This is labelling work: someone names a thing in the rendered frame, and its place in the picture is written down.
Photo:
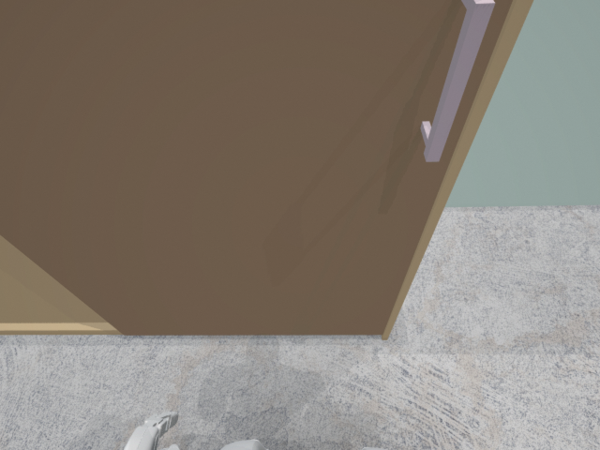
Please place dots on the wardrobe door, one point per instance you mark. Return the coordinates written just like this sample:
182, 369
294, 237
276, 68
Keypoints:
30, 295
227, 167

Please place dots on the handle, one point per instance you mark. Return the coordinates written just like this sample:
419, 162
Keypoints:
470, 37

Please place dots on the robot left hand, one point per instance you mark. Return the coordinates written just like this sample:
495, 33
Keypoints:
146, 437

